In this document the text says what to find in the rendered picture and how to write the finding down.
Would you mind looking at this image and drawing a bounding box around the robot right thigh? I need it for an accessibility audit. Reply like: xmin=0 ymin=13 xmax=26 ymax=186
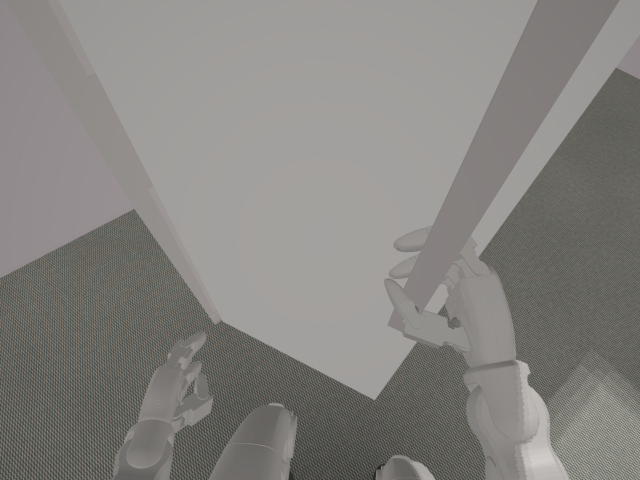
xmin=376 ymin=458 xmax=435 ymax=480

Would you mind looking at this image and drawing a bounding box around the left robot hand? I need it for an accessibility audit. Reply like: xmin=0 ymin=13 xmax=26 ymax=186
xmin=138 ymin=331 xmax=213 ymax=433

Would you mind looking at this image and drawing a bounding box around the fridge door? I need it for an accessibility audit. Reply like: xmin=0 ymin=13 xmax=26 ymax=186
xmin=59 ymin=0 xmax=640 ymax=400

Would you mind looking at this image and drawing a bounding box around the robot right forearm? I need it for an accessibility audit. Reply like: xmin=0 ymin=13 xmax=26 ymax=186
xmin=463 ymin=360 xmax=570 ymax=480

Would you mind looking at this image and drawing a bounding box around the robot left shin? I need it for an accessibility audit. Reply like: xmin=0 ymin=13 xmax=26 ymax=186
xmin=269 ymin=403 xmax=290 ymax=480

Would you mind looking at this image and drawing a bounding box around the right robot hand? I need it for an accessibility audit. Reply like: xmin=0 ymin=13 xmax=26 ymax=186
xmin=384 ymin=225 xmax=516 ymax=368

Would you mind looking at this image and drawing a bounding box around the robot left forearm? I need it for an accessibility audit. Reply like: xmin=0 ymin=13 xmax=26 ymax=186
xmin=111 ymin=420 xmax=175 ymax=480

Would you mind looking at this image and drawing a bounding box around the handle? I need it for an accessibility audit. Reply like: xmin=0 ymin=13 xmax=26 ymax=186
xmin=387 ymin=0 xmax=620 ymax=332

